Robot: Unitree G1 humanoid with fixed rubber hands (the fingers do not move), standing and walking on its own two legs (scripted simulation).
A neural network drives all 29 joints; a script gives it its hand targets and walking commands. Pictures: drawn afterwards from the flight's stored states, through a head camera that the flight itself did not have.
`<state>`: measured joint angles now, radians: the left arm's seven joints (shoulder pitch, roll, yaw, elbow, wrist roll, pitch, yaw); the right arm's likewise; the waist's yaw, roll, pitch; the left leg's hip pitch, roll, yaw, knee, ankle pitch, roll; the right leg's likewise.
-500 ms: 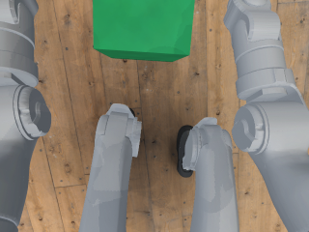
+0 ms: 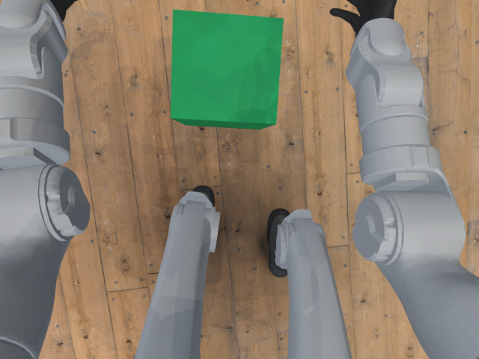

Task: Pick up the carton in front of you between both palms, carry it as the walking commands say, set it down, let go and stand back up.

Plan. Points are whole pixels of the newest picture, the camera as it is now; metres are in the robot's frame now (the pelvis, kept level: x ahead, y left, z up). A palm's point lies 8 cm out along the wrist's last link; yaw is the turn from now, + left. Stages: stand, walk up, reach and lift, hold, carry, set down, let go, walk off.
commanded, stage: set down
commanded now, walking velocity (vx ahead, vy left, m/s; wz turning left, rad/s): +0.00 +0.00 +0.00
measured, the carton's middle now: (225, 81) +0.52 +0.10 -0.44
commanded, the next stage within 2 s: let go in 0.18 s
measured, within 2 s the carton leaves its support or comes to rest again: neither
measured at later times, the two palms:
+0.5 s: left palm out of the picture +0.44 +0.31 +0.01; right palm (451, 66) +0.48 -0.11 +0.01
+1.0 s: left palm out of the picture +0.28 +0.24 +0.12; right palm out of the picture +0.32 -0.21 +0.12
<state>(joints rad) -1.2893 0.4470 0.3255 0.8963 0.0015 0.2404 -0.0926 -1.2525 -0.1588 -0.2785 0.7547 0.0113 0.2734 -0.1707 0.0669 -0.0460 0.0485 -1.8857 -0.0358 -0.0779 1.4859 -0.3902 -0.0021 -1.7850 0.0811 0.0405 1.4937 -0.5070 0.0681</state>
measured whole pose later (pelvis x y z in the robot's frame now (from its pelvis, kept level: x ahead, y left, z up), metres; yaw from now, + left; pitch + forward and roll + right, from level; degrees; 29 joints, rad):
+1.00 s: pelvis +0.09 -0.01 +0.20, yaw +4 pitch +12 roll +0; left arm 0.06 0.21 0.10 0.51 0.00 -0.01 -0.08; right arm 0.05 -0.17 -0.08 0.50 -0.03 0.00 0.02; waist 0.02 0.00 0.01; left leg -0.53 -0.03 -0.06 0.52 -0.21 -0.01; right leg -0.46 0.02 0.08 0.55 -0.30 0.01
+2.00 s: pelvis +0.12 +0.00 +0.21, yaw +3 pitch +0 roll +0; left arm 0.21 0.34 0.04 0.69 0.04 0.02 0.02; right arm 0.15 -0.33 -0.03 0.80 -0.04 0.00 -0.02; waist 0.00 -0.04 0.01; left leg -0.22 -0.02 -0.04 0.51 -0.29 0.01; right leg -0.12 0.01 0.08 0.46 -0.34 0.02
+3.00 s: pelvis +0.10 -0.01 +0.21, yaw +5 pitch -2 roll +0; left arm 0.17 0.38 0.02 0.94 0.02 0.00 0.02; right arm 0.12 -0.37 -0.01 1.00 -0.02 -0.01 -0.01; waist 0.00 -0.02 0.03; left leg -0.18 -0.02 -0.06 0.42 -0.20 0.00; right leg -0.08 0.00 0.05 0.38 -0.26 0.02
